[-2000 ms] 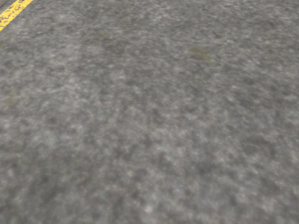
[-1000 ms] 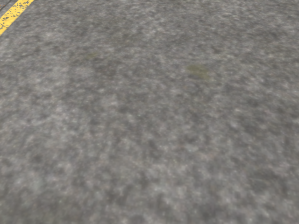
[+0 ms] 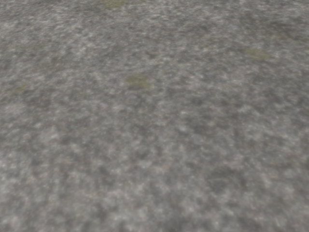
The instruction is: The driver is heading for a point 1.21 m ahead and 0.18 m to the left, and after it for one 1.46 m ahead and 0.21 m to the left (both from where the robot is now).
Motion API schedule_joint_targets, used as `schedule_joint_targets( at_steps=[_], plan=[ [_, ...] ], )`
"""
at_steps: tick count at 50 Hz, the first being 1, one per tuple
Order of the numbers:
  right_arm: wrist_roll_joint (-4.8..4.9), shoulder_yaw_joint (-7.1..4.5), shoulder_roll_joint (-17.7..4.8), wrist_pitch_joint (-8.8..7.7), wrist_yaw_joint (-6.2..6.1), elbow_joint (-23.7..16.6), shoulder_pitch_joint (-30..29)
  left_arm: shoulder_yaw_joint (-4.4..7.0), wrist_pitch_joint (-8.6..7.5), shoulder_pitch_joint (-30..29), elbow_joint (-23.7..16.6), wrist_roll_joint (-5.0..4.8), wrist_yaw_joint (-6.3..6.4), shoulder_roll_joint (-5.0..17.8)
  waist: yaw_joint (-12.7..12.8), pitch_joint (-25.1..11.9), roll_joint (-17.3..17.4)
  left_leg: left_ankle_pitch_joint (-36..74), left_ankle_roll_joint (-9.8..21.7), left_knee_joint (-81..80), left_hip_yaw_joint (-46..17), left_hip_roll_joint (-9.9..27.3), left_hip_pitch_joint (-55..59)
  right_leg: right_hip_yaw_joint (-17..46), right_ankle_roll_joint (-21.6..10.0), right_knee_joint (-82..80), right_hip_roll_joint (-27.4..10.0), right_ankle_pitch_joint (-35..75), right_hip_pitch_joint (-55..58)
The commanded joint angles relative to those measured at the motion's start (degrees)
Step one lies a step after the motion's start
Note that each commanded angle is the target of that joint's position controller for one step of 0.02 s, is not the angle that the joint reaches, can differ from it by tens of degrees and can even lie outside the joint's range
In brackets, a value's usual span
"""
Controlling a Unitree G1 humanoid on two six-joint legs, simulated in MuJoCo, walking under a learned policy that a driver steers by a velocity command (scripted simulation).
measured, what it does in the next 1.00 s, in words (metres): walks ahead, turning left: left foot, then right foot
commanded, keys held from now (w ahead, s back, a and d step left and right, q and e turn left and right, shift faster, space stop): w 0.08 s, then w+q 0.72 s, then w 0.20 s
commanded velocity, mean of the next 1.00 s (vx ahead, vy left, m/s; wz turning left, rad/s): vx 0.46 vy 0.00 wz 0.25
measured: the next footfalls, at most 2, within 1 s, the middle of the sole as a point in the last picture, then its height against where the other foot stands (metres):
left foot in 0.42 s outside the picture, level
right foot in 0.86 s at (192, 192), level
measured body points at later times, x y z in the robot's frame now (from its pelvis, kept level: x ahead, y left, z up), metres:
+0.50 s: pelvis +0.26 +0.02 -0.01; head +0.30 +0.01 +0.44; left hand +0.25 +0.28 -0.14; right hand +0.45 -0.22 -0.13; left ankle +0.35 +0.10 -0.73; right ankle +0.06 -0.11 -0.62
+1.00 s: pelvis +0.57 +0.00 +0.00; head +0.60 -0.01 +0.45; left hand +0.61 +0.29 -0.09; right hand +0.74 -0.24 -0.13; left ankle +0.45 +0.10 -0.64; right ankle +0.65 -0.09 -0.73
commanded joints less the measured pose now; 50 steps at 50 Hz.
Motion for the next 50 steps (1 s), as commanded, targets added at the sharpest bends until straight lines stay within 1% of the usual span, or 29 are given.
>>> schedule_joint_targets(
  at_steps=[1,3,6,12,15,17,18,19,20,21,22,23,24,25,26,27,30,32,34,37,40,42,43,44,45,46,47,48,50],
  plan=[
    [-1.56,-1.58,-7.8,-3.29,0.03,-4.4,-5.9,1.31,-2.74,-2.4,-4.6,-0.24,0.65,9.5,-1.1,6.1,-8.7,11.6,0.2,-0.9,-5.0,2.3,-21.9,26.4,-8.2,-25.8,-15.8,-4.4,10.9],
    [-1.57,-1.4,-5.8,-3.38,0.68,-3.7,-6.9,0.61,-3.08,1.8,-3.4,0.26,1.13,7.2,-0.1,4.4,-7.8,18.9,-0.6,-6.2,-3.3,1.2,-17.9,19.4,-6.6,-26.0,-13.2,8.1,12.3],
    [-1.15,-0.59,-2.5,-3.22,1.41,-4.0,-9.0,0.53,-3.21,6.9,-1.5,0.37,1.73,6.9,1.2,3.7,-7.7,25.8,-0.8,-14.4,-1.7,0.0,-17.1,12.5,-5.2,-25.5,-11.6,20.3,15.6],
    [0.02,1.12,-0.6,-3.01,3.32,-6.9,-16.5,0.48,-3.45,9.6,0.6,0.82,1.95,6.9,3.8,8.5,-8.2,31.7,1.0,-25.5,1.2,-1.0,-13.7,4.9,-4.0,-29.5,-12.3,20.7,15.1],
    [0.16,1.73,-0.5,-3.59,4.55,-8.7,-18.7,0.66,-3.02,10.2,1.4,0.62,1.83,7.3,4.2,9.9,-7.5,27.9,3.3,-28.8,2.8,-2.1,-13.7,2.1,-4.0,-27.7,-14.0,28.4,19.4],
    [0.3,1.42,-1.6,-3.89,5.22,-9.5,-17.2,0.89,-2.63,9.3,1.2,0.71,2.01,8.4,2.6,7.4,-8.7,23.6,5.4,-29.9,4.6,-4.6,-9.3,-0.2,-3.1,-22.2,-14.6,47.7,22.5],
    [0.32,0.85,-2.8,-3.78,5.26,-9.4,-14.6,1.1,-2.36,9.0,1.0,0.95,2.26,9.3,1.1,4.2,-10.2,21.4,6.4,-29.0,6.0,-6.6,-5.3,-1.0,-2.4,-17.6,-14.7,61.2,24.4],
    [0.35,-0.05,-4.6,-3.52,5.13,-8.5,-9.5,1.24,-1.89,8.7,0.8,1.29,2.51,10.0,-1.5,0.2,-11.6,19.3,7.5,-28.3,7.1,-8.9,0.6,-2.0,-1.4,-10.3,-14.4,72.5,25.9],
    [0.4,-1.3,-6.9,-3.2,4.78,-6.4,-0.2,1.23,-1.47,7.1,0.4,1.42,2.56,10.6,-6.1,-4.9,-11.3,21.3,9.0,-30.2,7.8,-10.8,12.5,-3.8,0.0,1.3,-13.0,76.9,22.8],
    [0.07,-2.57,-9.6,-2.53,3.93,-4.9,9.3,0.93,-1.83,5.9,-0.8,1.75,2.57,10.8,-10.7,-10.5,-9.0,20.9,12.0,-28.8,-1.8,-4.9,31.7,-3.4,1.7,16.0,-12.3,65.4,8.2],
    [-0.86,-3.7,-14.4,-2.17,3.46,-4.0,17.5,-1.43,-3.29,11.0,-2.6,1.71,1.3,3.4,-7.7,-19.9,6.6,8.4,24.4,-30.7,-34.7,12.2,55.7,-1.3,6.6,43.7,-0.5,20.0,-18.9],
    [-0.82,-2.38,-10.1,-1.79,2.89,-3.0,17.5,-1.57,-5.92,8.0,-2.2,0.21,0.34,4.8,-8.6,-23.5,5.8,3.7,24.1,-41.2,-48.4,14.9,57.4,8.7,4.9,51.7,2.8,-7.2,-26.0],
    [-0.67,-1.89,-8.4,-2.02,2.54,-3.8,13.3,-0.58,-7.23,1.0,-5.2,-2.28,0.01,8.4,-8.7,-13.5,5.1,2.7,20.7,-43.4,-39.8,13.0,50.5,9.9,3.3,51.4,-1.0,-4.3,-31.8],
    [-0.52,-1.24,-6.5,-2.41,2.51,-5.5,8.3,-0.65,-8.0,-2.8,-6.4,-2.22,0.32,9.2,-6.5,-7.3,-1.2,6.4,18.8,-45.0,-32.6,10.8,39.6,8.9,2.4,46.4,-4.0,0.5,-30.6],
    [-0.83,-0.65,-5.0,-2.72,2.63,-6.5,4.7,-0.19,-8.03,-4.2,-6.7,-0.93,0.83,9.0,-3.8,-2.9,-5.3,11.2,17.8,-46.7,-28.1,8.6,29.5,7.9,2.7,41.5,-5.5,2.4,-27.4],
    [-1.58,-0.2,-4.3,-2.91,2.46,-7.4,2.6,0.26,-7.35,-3.1,-6.9,-0.02,1.19,8.8,-1.1,-0.8,-4.5,14.7,17.4,-48.3,-24.4,6.6,22.1,7.9,3.1,38.6,-7.0,3.4,-23.0],
    [-0.99,-0.37,-5.5,-2.73,1.63,-8.5,1.8,0.0,-5.31,-1.8,-8.3,1.05,1.65,6.4,1.5,2.1,-1.0,19.6,17.6,-51.1,-18.2,4.0,10.2,5.5,5.9,29.0,-8.3,4.8,-18.7],
    [-1.0,-0.94,-7.3,-2.75,0.89,-8.8,3.5,-0.49,-4.86,-6.6,-10.5,1.59,1.93,5.6,0.3,3.1,-0.1,21.9,16.2,-51.2,-14.3,1.5,5.9,3.6,7.5,19.0,-7.1,12.5,-17.2],
    [-0.43,-1.29,-8.0,-2.36,0.48,-8.9,5.9,-1.18,-5.01,-12.1,-12.1,1.54,1.71,4.3,-2.1,2.9,0.5,20.5,13.6,-49.2,-11.7,-1.1,4.8,2.8,8.0,7.5,-4.8,22.4,-13.8],
    [0.22,-1.43,-8.1,-1.42,0.13,-8.4,10.9,-1.22,-5.4,-17.2,-13.9,0.17,0.98,5.1,-4.9,1.1,1.9,17.1,12.0,-45.9,-14.8,0.1,9.4,3.4,8.8,-1.3,-1.9,28.2,-11.3],
    [0.21,-1.33,-7.5,-0.74,-0.2,-8.8,11.8,-0.15,-5.86,-16.7,-14.7,-0.45,0.35,8.3,-3.5,-0.2,3.2,12.6,10.0,-39.6,-21.2,3.1,16.0,5.9,7.4,-5.0,-2.1,22.6,-9.7],
    [-0.55,-0.8,-5.8,-0.53,-0.21,-9.2,11.6,0.74,-6.42,-9.9,-13.2,-0.17,0.19,9.7,0.2,-2.2,4.2,14.9,7.9,-32.9,-21.2,2.4,17.1,4.4,4.5,-6.8,-2.3,19.0,-2.2],
    [-1.11,0.37,-2.6,-0.74,0.11,-9.5,12.4,1.52,-6.83,-3.1,-12.3,0.84,0.38,11.8,3.3,-7.6,1.8,15.1,5.9,-21.6,-18.0,-0.8,14.8,7.9,1.4,-6.5,-6.9,17.1,8.0],
    [-0.99,1.64,1.7,-1.42,0.33,-10.4,19.1,2.61,-6.69,3.9,-11.3,2.23,0.51,16.8,2.5,-16.4,-11.8,2.3,2.3,-1.7,-10.8,-8.0,0.1,27.7,-5.9,-8.3,-19.4,10.7,27.6],
    [0.62,1.81,0.0,-1.96,0.62,-10.5,22.3,3.16,-5.91,8.6,-8.4,1.32,-0.34,17.1,2.2,-18.8,-24.4,-10.4,1.3,10.9,-9.4,-8.7,-12.7,49.5,-11.4,-16.1,-25.7,-4.0,32.5],
    [1.16,0.5,-5.7,-1.96,0.51,-10.2,18.4,1.66,-5.9,5.3,-9.7,0.71,-0.57,11.7,3.5,-11.0,-15.0,-6.3,1.5,16.3,-12.1,-6.1,-17.3,45.0,-9.2,-17.5,-23.2,-10.4,27.6],
    [0.53,0.21,-6.9,-1.9,0.45,-11.4,12.2,0.93,-5.55,1.9,-10.3,0.68,-0.49,9.5,3.7,-5.3,-9.4,-1.2,1.7,16.3,-10.2,-3.9,-17.7,35.1,-7.1,-17.2,-20.5,-5.4,20.8],
    [-0.45,0.29,-6.1,-1.96,0.39,-12.4,9.0,0.47,-5.29,-1.2,-10.5,1.06,-0.54,8.7,2.6,-1.9,-6.7,2.4,1.7,13.2,-9.0,-2.3,-16.0,28.4,-6.7,-18.0,-17.8,3.0,14.2],
    [-0.88,0.15,-4.5,-1.71,0.73,-12.8,8.6,-0.18,-5.29,-3.6,-10.0,1.27,-0.61,7.1,0.1,0.2,-8.4,6.0,1.6,7.1,-7.9,0.6,-11.5,21.1,-6.3,-20.4,-14.5,12.6,7.9]
  ],
)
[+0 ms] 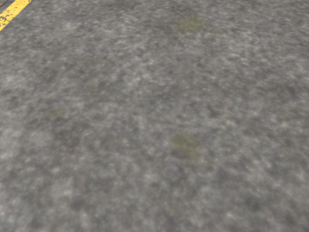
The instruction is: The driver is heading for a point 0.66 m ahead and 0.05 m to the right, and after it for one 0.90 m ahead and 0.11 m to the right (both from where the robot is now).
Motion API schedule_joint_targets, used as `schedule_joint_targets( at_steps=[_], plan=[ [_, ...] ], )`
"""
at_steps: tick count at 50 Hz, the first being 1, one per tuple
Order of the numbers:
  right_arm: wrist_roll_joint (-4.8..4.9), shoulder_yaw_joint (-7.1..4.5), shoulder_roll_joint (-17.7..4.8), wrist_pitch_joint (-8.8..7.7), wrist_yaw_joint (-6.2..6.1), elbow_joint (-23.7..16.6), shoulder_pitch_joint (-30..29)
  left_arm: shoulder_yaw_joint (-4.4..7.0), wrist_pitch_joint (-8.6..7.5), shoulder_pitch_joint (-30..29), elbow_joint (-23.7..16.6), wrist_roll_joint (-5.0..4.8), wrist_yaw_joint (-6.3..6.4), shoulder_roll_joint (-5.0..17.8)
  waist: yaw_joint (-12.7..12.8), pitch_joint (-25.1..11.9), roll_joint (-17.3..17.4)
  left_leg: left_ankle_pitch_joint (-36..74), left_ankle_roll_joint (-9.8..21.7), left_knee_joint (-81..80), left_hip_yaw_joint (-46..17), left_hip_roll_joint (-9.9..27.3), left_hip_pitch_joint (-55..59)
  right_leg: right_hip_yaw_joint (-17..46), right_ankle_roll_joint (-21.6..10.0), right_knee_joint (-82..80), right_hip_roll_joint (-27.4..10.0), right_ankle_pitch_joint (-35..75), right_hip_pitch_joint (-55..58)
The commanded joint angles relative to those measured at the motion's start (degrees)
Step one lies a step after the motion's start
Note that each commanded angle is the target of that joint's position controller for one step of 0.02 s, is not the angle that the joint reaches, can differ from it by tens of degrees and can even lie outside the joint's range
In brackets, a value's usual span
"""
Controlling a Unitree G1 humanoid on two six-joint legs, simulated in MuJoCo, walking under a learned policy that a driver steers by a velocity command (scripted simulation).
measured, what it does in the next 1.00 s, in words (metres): walks ahead, turning right: left foot, then right foot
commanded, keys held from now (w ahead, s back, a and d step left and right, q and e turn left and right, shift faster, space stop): w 0.36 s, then w+e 0.64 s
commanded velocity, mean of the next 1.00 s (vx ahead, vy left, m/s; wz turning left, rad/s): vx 0.50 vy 0.00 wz -0.19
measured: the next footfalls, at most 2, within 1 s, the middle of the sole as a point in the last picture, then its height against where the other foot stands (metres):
left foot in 0.38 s outside the picture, level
right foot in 0.92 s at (191, 198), level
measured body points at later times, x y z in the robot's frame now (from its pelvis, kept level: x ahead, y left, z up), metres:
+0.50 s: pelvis +0.27 +0.06 +0.00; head +0.29 +0.07 +0.45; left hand +0.31 +0.34 -0.13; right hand +0.42 -0.20 -0.09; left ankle +0.31 +0.15 -0.74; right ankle +0.17 -0.09 -0.65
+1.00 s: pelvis +0.54 -0.01 -0.02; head +0.58 -0.02 +0.43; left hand +0.78 +0.20 -0.11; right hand +0.52 -0.29 -0.14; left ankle +0.39 +0.16 -0.63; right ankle +0.60 -0.09 -0.73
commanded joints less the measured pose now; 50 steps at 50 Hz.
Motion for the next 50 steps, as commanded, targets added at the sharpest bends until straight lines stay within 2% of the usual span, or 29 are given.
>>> schedule_joint_targets(
  at_steps=[1,4,7,10,13,16,17,18,19,20,21,22,23,24,25,27,31,35,38,40,41,43,44,45,46,47,48,49,50],
  plan=[
    [-0.4,-1.09,-3.7,-0.75,0.31,-5.0,-1.6,1.5,-0.47,2.5,-1.6,-0.16,-0.1,6.2,0.6,-1.5,-8.7,4.6,-0.1,-2.8,-0.9,6.1,-13.3,18.0,-9.9,-16.1,-14.2,4.1,13.0],
    [-0.98,-0.33,-1.7,-0.55,0.51,-6.3,-4.9,2.16,-0.6,4.6,-0.2,-0.84,0.16,8.3,0.8,-0.8,-7.0,8.5,-1.2,-11.3,0.7,7.0,-14.8,13.9,-11.6,-18.6,-14.7,11.1,13.2],
    [-1.04,0.38,-0.4,-0.95,0.95,-7.6,-10.1,2.47,0.16,5.9,0.9,-1.18,0.64,9.5,2.2,0.1,-6.4,17.0,-1.8,-23.0,2.2,6.7,-13.2,9.0,-10.8,-19.9,-13.3,12.4,13.3],
    [-0.59,0.59,-0.5,-1.31,1.48,-8.8,-15.2,2.62,0.78,8.5,2.4,-1.72,0.81,10.4,4.1,1.4,-6.9,22.7,-2.1,-31.2,4.2,4.9,-9.3,6.0,-9.9,-19.9,-12.6,11.2,13.1],
    [-0.19,0.45,-1.3,-1.63,2.11,-10.4,-19.0,2.72,1.56,10.8,4.1,-2.1,0.86,10.9,4.7,2.8,-7.2,21.6,-0.9,-35.1,4.3,4.1,-9.0,6.5,-9.3,-18.5,-14.8,11.6,16.6],
    [-0.3,-0.32,-3.4,-2.1,2.58,-10.6,-17.3,3.08,2.52,10.0,4.8,-2.24,1.26,12.1,2.0,1.5,-7.9,17.1,1.6,-38.4,5.3,2.7,-3.9,6.3,-7.7,-13.7,-16.2,20.3,20.3],
    [-0.58,-1.14,-4.6,-2.14,2.4,-9.3,-12.6,3.03,2.82,9.0,4.7,-2.33,1.42,12.3,-1.0,-1.3,-7.6,17.4,2.8,-40.3,7.0,1.0,3.6,4.2,-6.5,-7.9,-14.6,29.0,19.8],
    [-0.79,-2.57,-7.3,-2.05,1.91,-6.6,-4.0,2.48,2.97,9.1,4.5,-1.99,1.57,11.0,-4.7,-6.9,-6.3,18.3,4.5,-40.1,6.9,1.0,16.3,1.8,-4.9,2.4,-11.7,32.3,16.0],
    [-1.59,-3.86,-12.0,-1.83,1.11,-5.0,6.5,1.01,2.79,9.5,2.8,-0.51,1.64,7.7,-8.2,-15.6,1.4,19.5,8.6,-38.9,-7.2,13.5,34.0,-0.5,-2.4,21.4,-7.9,14.9,3.1],
    [-1.84,-4.21,-15.4,-1.54,1.29,-4.3,7.8,-0.81,1.55,16.4,2.2,-1.2,1.37,1.4,-4.2,-21.2,15.7,9.3,17.1,-46.0,-32.9,24.8,48.4,1.8,0.4,39.2,1.7,-22.6,-17.9],
    [-1.02,-3.03,-9.8,-1.48,1.3,-4.3,7.5,0.72,0.71,12.9,3.0,-2.71,1.12,8.1,-6.8,-17.6,8.9,0.6,15.9,-49.6,-34.0,23.8,44.9,8.1,0.1,45.7,-1.1,-23.0,-24.5],
    [-0.79,-2.2,-7.5,-1.67,1.18,-4.6,3.9,1.48,0.4,7.8,1.5,-3.56,0.98,10.4,-6.1,-9.7,6.2,2.0,13.2,-50.6,-24.9,22.0,37.6,7.3,-0.7,45.6,-3.8,-17.3,-27.0],
    [-1.14,-1.6,-5.7,-1.83,1.26,-4.9,-0.2,1.5,0.61,5.4,1.2,-3.02,1.24,9.8,-4.1,-6.2,2.5,5.8,11.4,-52.3,-18.5,19.4,30.0,6.2,-0.5,43.1,-6.4,-12.1,-24.5],
    [-1.53,-1.15,-3.9,-2.08,1.44,-5.0,-3.2,1.73,1.14,4.5,1.1,-2.21,1.42,9.2,-2.4,-3.2,2.6,9.3,10.4,-54.4,-13.6,17.3,24.1,6.1,-0.2,40.1,-7.8,-8.7,-22.4],
    [-2.05,-0.94,-2.9,-2.5,1.53,-4.9,-4.8,1.81,2.01,5.8,1.5,-2.14,1.39,8.3,-0.6,-2.3,3.8,12.0,9.6,-56.4,-9.7,15.9,20.2,6.7,0.0,38.8,-9.0,-6.1,-19.0],
    [-2.17,-1.31,-3.2,-3.45,1.54,-3.8,-5.3,1.53,3.41,7.0,1.8,-2.35,1.39,6.0,0.8,-1.3,3.1,17.8,9.7,-59.1,-4.5,15.4,16.4,6.8,0.6,37.4,-9.3,-3.6,-16.9],
    [-2.43,-1.99,-4.9,-3.84,0.63,-1.5,-3.8,1.56,3.95,3.0,-0.2,-1.95,1.32,5.1,0.6,0.8,0.6,27.0,9.2,-60.4,3.9,14.8,17.5,8.2,1.8,29.8,-8.6,6.4,-21.7],
    [-1.99,-2.08,-6.3,-3.34,-0.12,-0.5,-2.6,0.79,3.56,-4.4,-2.7,-1.74,-0.12,3.6,-2.1,2.9,-0.1,27.9,7.0,-61.2,10.9,13.3,19.0,3.3,1.0,16.2,-7.5,16.5,-19.5],
    [-1.43,-2.41,-7.5,-2.21,-0.46,1.1,1.3,0.21,3.54,-10.2,-5.8,-1.82,-1.31,2.8,-4.5,4.8,-0.9,30.1,6.7,-59.6,12.6,15.5,25.7,1.1,-0.3,10.6,-7.1,15.4,-22.3],
    [-0.99,-2.62,-8.1,-1.09,-0.58,1.8,2.7,0.19,3.56,-12.6,-7.8,-1.92,-2.19,3.0,-5.0,5.3,-0.7,34.2,6.2,-57.1,13.6,16.9,30.4,-0.7,-1.3,8.5,-6.4,11.4,-23.9],
    [-0.83,-2.73,-8.5,-0.53,-0.7,1.8,2.6,0.33,3.57,-13.0,-8.7,-1.97,-2.62,3.3,-4.5,5.0,-0.2,39.0,5.7,-55.1,14.3,17.3,32.0,-2.0,-2.1,7.7,-5.5,8.7,-23.1],
    [-0.65,-3.16,-10.3,0.36,-1.25,1.2,1.5,1.22,3.85,-10.7,-9.5,-1.96,-3.08,5.0,-2.0,1.9,2.4,58.0,4.4,-48.0,16.0,17.4,33.6,-5.4,-4.2,7.7,-2.0,2.7,-16.5],
    [-0.64,-3.38,-11.1,0.85,-1.6,0.9,1.0,2.12,4.05,-6.6,-9.0,-1.99,-3.07,6.6,0.6,-1.0,3.6,66.4,3.9,-41.3,16.6,17.1,33.5,-6.7,-5.5,8.0,0.3,-0.1,-10.7],
    [-0.49,-3.39,-11.4,1.19,-1.88,0.5,0.2,3.61,4.15,1.0,-7.4,-2.08,-2.67,9.2,5.0,-5.0,3.4,67.8,2.7,-30.9,17.5,15.9,30.2,-6.8,-7.4,5.2,2.5,1.1,0.0],
    [-0.62,-2.99,-10.8,0.85,-2.12,-0.3,-0.4,5.58,4.57,10.4,-5.3,-1.97,-1.58,13.2,9.9,-9.9,0.2,56.0,0.4,-15.7,17.7,13.6,18.7,-0.7,-10.2,1.9,0.4,4.1,17.2],
    [-2.79,-0.2,-1.8,-0.76,-1.0,-3.4,5.4,6.82,4.57,11.2,-4.9,-2.17,-0.75,19.9,4.0,-14.9,-15.4,1.5,-3.4,6.3,15.4,3.0,-9.2,29.1,-20.4,1.0,-15.3,1.3,40.2],
    [-1.23,-0.12,-4.5,-3.46,0.02,-4.4,1.3,5.65,3.9,13.0,-6.6,-1.79,-0.75,16.7,6.6,-24.0,-11.4,-12.2,-3.4,15.4,1.2,-1.8,-17.7,49.1,-25.3,-8.7,-21.5,-3.4,45.9],
    [1.03,-1.11,-7.5,-4.83,0.7,-6.4,-5.1,4.6,3.41,11.6,-6.1,-1.15,-0.83,13.2,8.1,-16.8,-7.9,-7.3,-2.0,14.7,-1.5,1.8,-22.7,40.2,-21.4,-10.1,-19.2,-0.4,41.8],
    [0.93,-0.64,-6.7,-5.44,0.66,-7.2,-6.6,4.11,3.1,8.2,-6.3,-1.45,-0.78,11.5,5.6,-10.8,-4.1,-2.5,-1.2,9.4,-1.1,4.2,-21.6,32.5,-19.1,-10.2,-16.7,3.7,33.0]
  ],
)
